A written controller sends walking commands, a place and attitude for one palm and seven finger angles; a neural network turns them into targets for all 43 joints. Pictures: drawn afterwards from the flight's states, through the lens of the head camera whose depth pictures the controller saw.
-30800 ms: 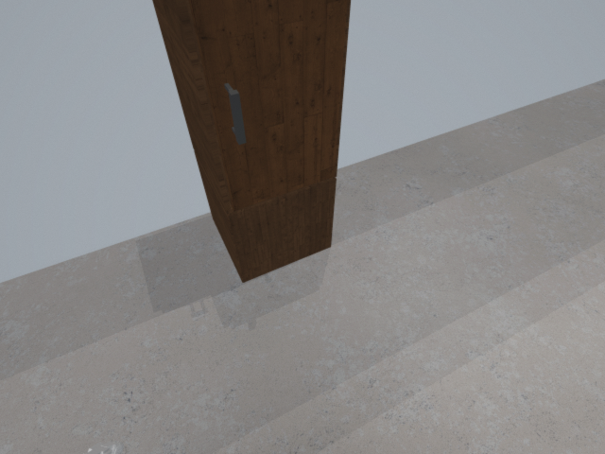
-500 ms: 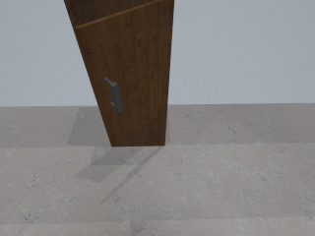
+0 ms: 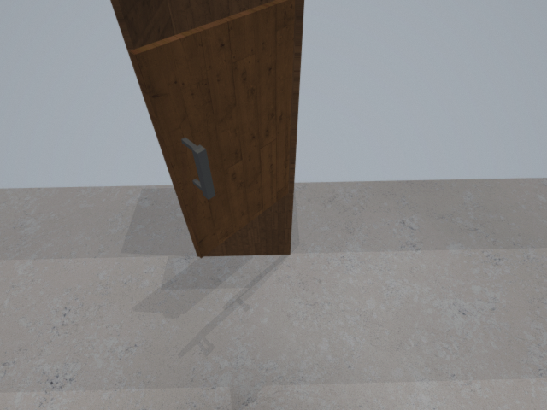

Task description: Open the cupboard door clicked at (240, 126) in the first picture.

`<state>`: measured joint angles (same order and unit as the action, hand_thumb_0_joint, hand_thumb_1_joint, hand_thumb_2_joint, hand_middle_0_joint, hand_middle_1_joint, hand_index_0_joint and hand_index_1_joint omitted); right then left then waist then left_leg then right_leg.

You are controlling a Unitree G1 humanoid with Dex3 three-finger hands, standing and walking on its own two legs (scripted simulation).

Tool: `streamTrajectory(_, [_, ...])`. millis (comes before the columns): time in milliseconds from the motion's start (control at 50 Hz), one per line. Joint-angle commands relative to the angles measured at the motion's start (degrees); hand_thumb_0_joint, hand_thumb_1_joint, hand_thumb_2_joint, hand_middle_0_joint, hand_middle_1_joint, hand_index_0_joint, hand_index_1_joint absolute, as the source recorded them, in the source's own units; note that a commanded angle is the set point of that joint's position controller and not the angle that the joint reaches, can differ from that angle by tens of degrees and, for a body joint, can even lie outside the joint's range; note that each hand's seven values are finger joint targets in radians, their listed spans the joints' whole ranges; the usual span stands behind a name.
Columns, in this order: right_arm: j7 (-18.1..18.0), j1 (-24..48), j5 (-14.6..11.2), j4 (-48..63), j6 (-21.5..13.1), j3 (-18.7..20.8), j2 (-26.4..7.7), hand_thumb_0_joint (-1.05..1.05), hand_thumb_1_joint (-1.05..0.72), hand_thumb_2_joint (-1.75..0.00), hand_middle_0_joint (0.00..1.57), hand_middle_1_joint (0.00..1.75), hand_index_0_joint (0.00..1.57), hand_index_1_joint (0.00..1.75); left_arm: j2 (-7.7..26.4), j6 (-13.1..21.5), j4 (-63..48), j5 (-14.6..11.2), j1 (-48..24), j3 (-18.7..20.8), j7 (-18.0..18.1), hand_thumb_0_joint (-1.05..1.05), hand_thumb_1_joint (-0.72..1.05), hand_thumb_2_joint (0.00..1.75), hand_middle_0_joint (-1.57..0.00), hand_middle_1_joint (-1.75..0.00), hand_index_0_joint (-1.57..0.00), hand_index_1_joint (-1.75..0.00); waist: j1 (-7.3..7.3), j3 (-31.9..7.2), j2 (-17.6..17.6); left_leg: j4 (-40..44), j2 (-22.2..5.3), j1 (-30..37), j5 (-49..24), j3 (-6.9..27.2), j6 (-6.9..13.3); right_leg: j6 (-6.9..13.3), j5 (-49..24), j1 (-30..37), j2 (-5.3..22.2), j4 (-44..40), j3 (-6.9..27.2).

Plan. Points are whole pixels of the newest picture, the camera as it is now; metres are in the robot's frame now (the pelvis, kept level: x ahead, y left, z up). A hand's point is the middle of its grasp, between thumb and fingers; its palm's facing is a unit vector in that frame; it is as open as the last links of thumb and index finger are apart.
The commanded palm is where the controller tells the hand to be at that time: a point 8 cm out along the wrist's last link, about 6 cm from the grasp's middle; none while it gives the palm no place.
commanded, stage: walk to a spot facing it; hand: left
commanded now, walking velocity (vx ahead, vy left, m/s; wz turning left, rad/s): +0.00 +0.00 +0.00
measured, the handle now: (198, 169) +0.57 +0.20 -0.01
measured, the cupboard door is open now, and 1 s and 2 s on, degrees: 43 43 43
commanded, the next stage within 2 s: none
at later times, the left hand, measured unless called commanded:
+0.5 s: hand out of the picture +0.05 +0.19 -0.17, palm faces -0.13 -0.95 -0.27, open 7.4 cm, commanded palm none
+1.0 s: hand out of the picture +0.10 +0.16 -0.18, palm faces -0.37 -0.90 -0.24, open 7.4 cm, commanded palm none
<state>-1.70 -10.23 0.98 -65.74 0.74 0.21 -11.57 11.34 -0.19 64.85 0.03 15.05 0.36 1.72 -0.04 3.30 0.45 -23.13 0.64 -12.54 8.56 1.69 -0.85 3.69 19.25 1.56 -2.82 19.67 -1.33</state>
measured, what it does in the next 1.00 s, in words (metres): steps on the spot, turning right: left foot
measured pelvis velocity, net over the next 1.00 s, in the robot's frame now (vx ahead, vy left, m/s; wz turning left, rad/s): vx -0.02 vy -0.01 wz -0.49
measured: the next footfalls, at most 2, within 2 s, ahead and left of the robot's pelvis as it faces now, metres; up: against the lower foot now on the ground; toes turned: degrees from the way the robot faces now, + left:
left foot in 1.00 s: +0.08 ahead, +0.10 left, +0.00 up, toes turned -31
right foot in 1.26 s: -0.05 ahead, -0.18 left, +0.00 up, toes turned -38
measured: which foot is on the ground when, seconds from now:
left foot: down 0.00-0.52, up 0.54-0.98, down 1.00-1.00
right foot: down 0.00-0.98, up 1.00-1.00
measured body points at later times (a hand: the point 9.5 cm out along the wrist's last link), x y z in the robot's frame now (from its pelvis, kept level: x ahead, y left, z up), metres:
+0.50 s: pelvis -0.02 -0.01 -0.02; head +0.01 -0.04 +0.43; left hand +0.05 +0.24 -0.15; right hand -0.03 -0.26 -0.18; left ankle +0.04 +0.13 -0.74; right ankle -0.08 -0.08 -0.73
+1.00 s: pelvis -0.02 -0.01 -0.01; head +0.03 -0.03 +0.44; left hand +0.12 +0.21 -0.16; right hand +0.01 -0.30 -0.13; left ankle +0.04 +0.12 -0.75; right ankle -0.07 -0.09 -0.74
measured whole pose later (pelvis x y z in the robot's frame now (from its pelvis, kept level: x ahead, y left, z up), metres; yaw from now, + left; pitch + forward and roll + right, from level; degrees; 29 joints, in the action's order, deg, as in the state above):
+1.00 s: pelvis -0.02 -0.01 -0.01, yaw -28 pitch +3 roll -1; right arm -2.0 -3.9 0.4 -49.3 0.8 2.5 -11.7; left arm 12.6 -3.1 53.0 0.8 15.6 4.4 0.5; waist 2.3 3.0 -0.5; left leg -29.3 -1.9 -15.8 15.9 3.4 -0.7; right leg 2.9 20.1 -16.9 -9.8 34.0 11.7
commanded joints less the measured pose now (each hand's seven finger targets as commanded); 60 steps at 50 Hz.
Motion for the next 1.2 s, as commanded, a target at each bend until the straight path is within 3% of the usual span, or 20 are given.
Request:
streamTrajectory(0, [-0.8, -1.4, -0.1, 2.1, -0.8, 1.1, -7.6, 0.00, -0.90, -0.90, 0.20, 0.30, 0.20, 0.30, 8.2, 0.8, -1.7, 0.2, 2.8, 1.5, 0.7, 0.00, 0.90, 0.90, -0.20, -0.30, -0.20, -0.30, -0.31, 0.3, -0.9, 0.7, -5.8, 6.1, -12.1, 4.0, 3.1, -1.5, -17.3, -8.8, 8.8, -4.1, 4.3])
streamTrajectory(240, [-2.1, -4.0, 0.2, 6.1, 0.8, 3.4, -6.6, 0.00, -0.90, -0.90, 0.20, 0.30, 0.20, 0.30, 8.5, -1.8, -6.5, 0.8, 3.2, 4.6, 0.3, 0.00, 0.90, 0.90, -0.20, -0.30, -0.20, -0.30, -0.66, -0.2, -1.0, -8.9, -7.9, 1.4, -7.6, -2.6, 1.5, 0.5, -29.0, -12.1, 8.7, 5.3, 11.7])
streamTrajectory(320, [-2.3, -6.1, 0.5, 7.5, 0.6, 4.3, -9.0, 0.00, -0.90, -0.90, 0.20, 0.30, 0.20, 0.30, 6.8, -2.2, -8.7, 0.8, 2.0, 4.8, -0.4, 0.00, 0.90, 0.90, -0.20, -0.30, -0.20, -0.30, -1.13, 0.3, 7.6, -2.6, -14.9, 3.8, -6.8, 4.6, 5.4, -0.8, -12.7, -20.1, 2.7, 13.1, 9.0])
streamTrajectory(360, [-2.1, -6.9, 0.9, 8.4, 0.2, 4.8, -10.7, 0.00, -0.90, -0.90, 0.20, 0.30, 0.20, 0.30, 5.6, -2.5, -10.0, 0.7, 0.8, 4.9, -1.2, 0.00, 0.90, 0.90, -0.20, -0.30, -0.20, -0.30, -0.97, -0.6, 13.3, 5.0, -22.2, 2.2, -3.6, 11.3, 10.2, -1.8, 9.3, -22.8, 0.3, 26.6, 3.7])
streamTrajectory(400, [-1.9, -5.6, 1.1, 9.9, -0.4, 4.9, -11.3, 0.00, -0.90, -0.90, 0.20, 0.30, 0.20, 0.30, 4.9, -2.6, -11.4, 0.8, -0.5, 5.1, -2.0, 0.00, 0.90, 0.90, -0.20, -0.30, -0.20, -0.30, -0.36, -3.4, 11.6, 6.6, -25.0, 0.7, -3.0, 11.3, 12.1, -1.8, 15.6, -22.0, 3.2, 32.0, 3.7])
streamTrajectory(460, [-1.6, 1.5, 0.8, 12.4, 0.1, 4.9, -11.3, 0.00, -0.90, -0.90, 0.20, 0.30, 0.20, 0.30, 5.3, -2.2, -9.5, 1.0, 7.6, 5.8, -2.6, 0.00, 0.90, 0.90, -0.20, -0.30, -0.20, -0.30, 5.10, -5.3, 3.1, -6.0, -17.7, -9.4, -0.3, -1.1, 5.8, -2.3, -0.2, -7.7, 3.9, 11.4, 2.0])
streamTrajectory(480, [-1.3, 2.2, 0.1, 14.2, 0.7, 4.7, -7.6, 0.00, -0.90, -0.90, 0.20, 0.30, 0.20, 0.30, 11.0, -1.6, -9.7, 2.0, 9.2, 6.6, -2.0, 0.00, 0.90, 0.90, -0.20, -0.30, -0.20, -0.30, 5.38, -3.0, -16.0, -20.6, -7.6, -18.0, 13.5, -8.1, -0.1, 0.2, -4.4, -5.9, 13.7, -3.7, 19.2])
streamTrajectory(500, [-0.5, 5.6, 0.0, 15.9, 0.9, 4.5, -6.6, 0.00, -0.90, -0.90, 0.20, 0.30, 0.20, 0.30, 15.2, -1.7, -10.7, 1.8, 7.0, 7.1, -1.2, 0.00, 0.90, 0.90, -0.20, -0.30, -0.20, -0.30, 5.90, 0.9, -20.3, -33.4, -2.7, -22.5, 24.9, -6.4, -1.7, 4.8, -13.5, -11.4, 23.2, -7.0, 31.0])
streamTrajectory(520, [-0.3, 4.4, 0.0, 15.2, 1.3, 4.9, -7.7, 0.00, -0.90, -0.90, 0.20, 0.30, 0.20, 0.30, 14.5, -1.7, -12.0, 1.5, 3.8, 6.9, -1.0, 0.00, 0.90, 0.90, -0.20, -0.30, -0.20, -0.30, 3.84, 0.8, -11.8, -39.4, -4.0, -21.7, 21.8, -1.2, -1.3, 8.1, -10.3, -13.6, 21.6, -4.9, 28.7])
streamTrajectory(560, [-0.4, 4.0, 0.2, 14.3, 1.3, 4.8, -6.6, 0.00, -0.90, -0.90, 0.20, 0.30, 0.20, 0.30, 11.1, -1.3, -13.4, 1.3, -1.2, 6.1, -0.4, 0.00, 0.90, 0.90, -0.20, -0.30, -0.20, -0.30, 1.14, 2.7, -8.6, -43.0, -4.9, -22.9, 16.8, 0.2, -1.9, 8.5, -23.2, -13.5, 17.4, -0.9, 24.4])
streamTrajectory(620, [-0.5, 4.1, -0.1, 14.6, 1.1, 4.3, -5.0, 0.00, -0.90, -0.90, 0.20, 0.30, 0.20, 0.30, 11.0, -0.7, -12.9, 1.2, 1.6, 6.2, 0.2, 0.00, 0.90, 0.90, -0.20, -0.30, -0.20, -0.30, 1.92, -3.4, -5.6, -38.5, -4.0, -21.2, 16.0, -1.0, -2.7, 7.6, -41.3, -4.1, 15.1, 4.0, 21.3])
streamTrajectory(820, [-0.8, 8.2, -1.0, 18.7, 0.7, 4.2, -5.1, 0.00, -0.90, -0.90, 0.20, 0.30, 0.20, 0.30, 12.6, -1.1, -14.7, 1.6, 3.3, 7.1, 0.1, 0.00, 0.90, 0.90, -0.20, -0.30, -0.20, -0.30, 3.09, -5.0, -7.7, -26.2, -1.2, -16.5, 16.8, 0.2, -2.2, 8.0, -41.0, -2.7, 13.1, 4.5, 28.8])
streamTrajectory(880, [-0.9, 5.7, -1.3, 18.8, 0.2, 4.2, -5.3, 0.00, -0.90, -0.90, 0.20, 0.30, 0.20, 0.30, 12.6, -1.3, -15.2, 1.7, 1.1, 7.1, 0.1, 0.00, 0.90, 0.90, -0.20, -0.30, -0.20, -0.30, 1.27, -5.7, -6.8, -16.1, -0.6, -10.0, 14.4, 1.0, -1.7, 6.4, -40.9, -6.5, 11.7, 6.6, 30.4])
streamTrajectory(920, [-1.4, 0.3, -1.3, 17.3, -0.3, 4.3, -6.4, 0.00, -0.90, -0.90, 0.20, 0.30, 0.20, 0.30, 11.8, -1.4, -16.2, 1.1, -1.8, 6.8, -0.2, 0.00, 0.90, 0.90, -0.20, -0.30, -0.20, -0.30, -1.62, -7.1, -5.4, -2.8, -2.1, 3.8, 5.2, 1.4, -1.0, 2.4, -33.3, -15.7, 8.2, 9.6, 27.6])
streamTrajectory(960, [-1.8, -3.3, 0.2, 17.8, -1.1, 5.6, -14.9, 0.00, -0.90, -0.90, 0.20, 0.30, 0.20, 0.30, 7.4, -1.1, -18.7, 0.3, -1.3, 5.6, -1.5, 0.00, 0.90, 0.90, -0.20, -0.30, -0.20, -0.30, -1.62, -8.0, 17.7, 6.7, -26.6, 16.1, -10.3, 23.9, 10.1, -4.9, 14.4, -35.0, -3.1, 28.6, 10.1])
streamTrajectory(980, [-1.8, -3.2, 0.4, 19.3, -0.8, 5.3, -14.9, 0.00, -0.90, -0.90, 0.20, 0.30, 0.20, 0.30, 9.1, -0.7, -20.0, 1.1, -2.6, 5.8, -2.0, 0.00, 0.90, 0.90, -0.20, -0.30, -0.20, -0.30, -1.67, -5.5, 11.7, 5.4, -30.8, 8.7, -11.0, 25.1, 14.5, -6.2, 16.8, -34.5, 0.6, 38.1, 6.6])
streamTrajectory(1000, [-1.8, -3.8, 1.3, 18.9, -1.3, 5.0, -14.1, 0.00, -0.90, -0.90, 0.20, 0.30, 0.20, 0.30, 9.1, -0.8, -19.9, 1.8, -4.9, 6.0, -2.4, 0.00, 0.90, 0.90, -0.20, -0.30, -0.20, -0.30, -1.92, -4.3, 7.9, 3.8, -27.7, 7.7, -22.3, 23.5, 15.1, -6.7, 16.1, -36.7, 0.7, 44.0, 5.6])
streamTrajectory(1040, [-1.6, -2.8, 1.2, 18.9, -1.2, 4.4, -12.0, 0.00, -0.90, -0.90, 0.20, 0.30, 0.20, 0.30, 7.6, -1.3, -19.2, 1.3, -5.6, 5.8, -2.9, 0.00, 0.90, 0.90, -0.20, -0.30, -0.20, -0.30, -0.54, -5.0, 12.0, -0.7, -20.9, 8.5, -35.4, 9.9, 11.3, -6.9, 13.2, -35.6, 2.8, 45.2, 3.9])
streamTrajectory(1100, [-1.5, -1.6, 1.3, 19.6, -0.9, 4.8, -12.6, 0.00, -0.90, -0.90, 0.20, 0.30, 0.20, 0.30, 6.5, -2.0, -19.7, 1.1, -6.3, 5.0, -4.0, 0.00, 0.90, 0.90, -0.20, -0.30, -0.20, -0.30, -0.48, -6.5, 13.6, -2.9, -17.0, 5.4, -30.4, 0.1, 7.4, -6.2, 8.9, -26.5, 3.0, 31.9, -1.5])
streamTrajectory(1180, [-0.7, -1.0, 0.8, 19.6, -0.1, 5.3, -14.3, 0.00, -0.90, -0.90, 0.20, 0.30, 0.20, 0.30, 7.8, -1.9, -18.6, 1.0, -2.6, 5.4, -4.5, 0.00, 0.90, 0.90, -0.20, -0.30, -0.20, -0.30, 1.60, -4.4, 9.0, -7.8, -16.0, -4.5, -11.7, -2.6, 3.7, -4.8, -2.6, -12.6, 1.0, 16.2, -5.0])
